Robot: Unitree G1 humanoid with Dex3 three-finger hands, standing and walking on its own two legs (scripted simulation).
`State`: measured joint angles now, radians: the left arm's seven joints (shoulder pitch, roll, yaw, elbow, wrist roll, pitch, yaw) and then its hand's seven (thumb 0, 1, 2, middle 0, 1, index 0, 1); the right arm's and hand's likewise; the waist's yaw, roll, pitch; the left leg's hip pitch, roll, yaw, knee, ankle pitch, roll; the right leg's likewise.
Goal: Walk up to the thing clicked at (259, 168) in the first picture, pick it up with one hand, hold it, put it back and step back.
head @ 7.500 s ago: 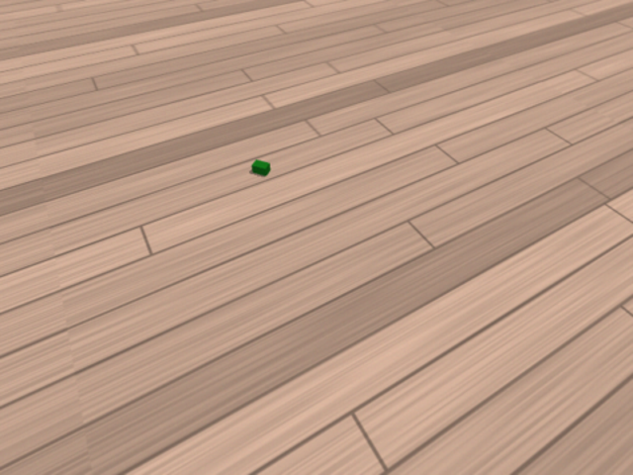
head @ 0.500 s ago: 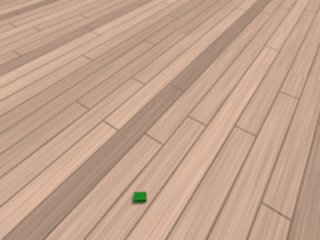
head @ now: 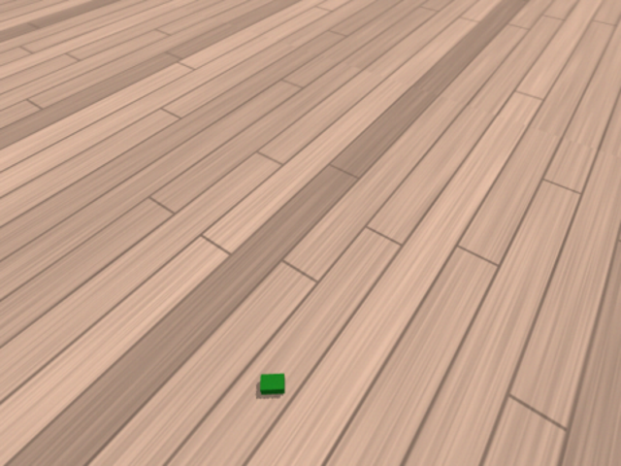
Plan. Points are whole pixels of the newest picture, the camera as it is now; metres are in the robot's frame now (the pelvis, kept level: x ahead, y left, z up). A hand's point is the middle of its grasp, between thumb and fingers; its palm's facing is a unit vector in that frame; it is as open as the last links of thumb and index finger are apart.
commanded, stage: stand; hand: left
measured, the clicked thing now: (272, 384) +0.46 +0.12 -0.76
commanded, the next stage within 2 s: walk up in 0.84 s
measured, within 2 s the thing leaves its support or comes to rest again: neither
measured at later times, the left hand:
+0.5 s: hand out of the picture +0.07 +0.25 -0.16, palm faces -0.02 -0.94 -0.34, open 7.4 cm
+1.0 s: hand out of the picture +0.07 +0.26 -0.16, palm faces -0.02 -0.93 -0.37, open 7.4 cm
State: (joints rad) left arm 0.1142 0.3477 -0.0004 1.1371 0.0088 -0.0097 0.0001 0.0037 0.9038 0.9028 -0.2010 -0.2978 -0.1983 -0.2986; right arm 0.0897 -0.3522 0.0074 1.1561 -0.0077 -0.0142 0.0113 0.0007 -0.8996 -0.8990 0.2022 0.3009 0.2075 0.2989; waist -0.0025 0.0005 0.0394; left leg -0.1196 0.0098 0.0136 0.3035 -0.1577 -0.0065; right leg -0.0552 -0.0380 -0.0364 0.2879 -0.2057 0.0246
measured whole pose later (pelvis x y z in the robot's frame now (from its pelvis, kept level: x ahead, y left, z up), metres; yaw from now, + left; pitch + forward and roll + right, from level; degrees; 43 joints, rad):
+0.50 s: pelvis +0.00 +0.00 +0.00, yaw +0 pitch -2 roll +0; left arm 0.12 0.35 0.00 1.13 0.01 -0.01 0.00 0.00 0.90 0.90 -0.20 -0.30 -0.20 -0.30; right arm 0.10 -0.35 0.01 1.15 -0.01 -0.01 0.01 0.00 -0.90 -0.90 0.20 0.30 0.21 0.30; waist 0.00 0.00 0.04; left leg -0.12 0.01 0.01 0.31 -0.16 -0.01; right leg -0.05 -0.04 -0.04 0.29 -0.21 0.03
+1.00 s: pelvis -0.02 -0.02 -0.01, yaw +0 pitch -1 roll +1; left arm 0.13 0.43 0.08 0.98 0.04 0.09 -0.04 0.00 0.90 0.90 -0.20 -0.30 -0.20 -0.30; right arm 0.17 -0.35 -0.05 1.03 -0.02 -0.04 -0.05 0.00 -0.90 -0.90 0.21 0.30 0.21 0.30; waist -0.01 -0.05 0.09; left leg -0.20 0.04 0.01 0.41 -0.19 -0.01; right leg -0.32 0.01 0.09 0.87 -0.49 -0.02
